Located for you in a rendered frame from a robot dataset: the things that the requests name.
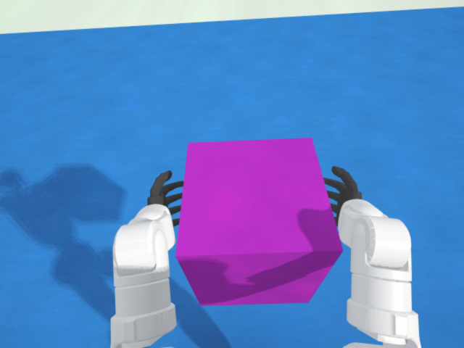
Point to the robot left hand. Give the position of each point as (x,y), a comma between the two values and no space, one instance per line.
(158,194)

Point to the robot right hand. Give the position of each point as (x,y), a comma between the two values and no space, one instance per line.
(348,190)

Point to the left robot forearm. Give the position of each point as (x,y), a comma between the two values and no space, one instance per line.
(144,311)

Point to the right robot forearm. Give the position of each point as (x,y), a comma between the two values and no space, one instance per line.
(381,300)

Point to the carton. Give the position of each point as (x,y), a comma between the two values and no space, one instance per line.
(256,224)

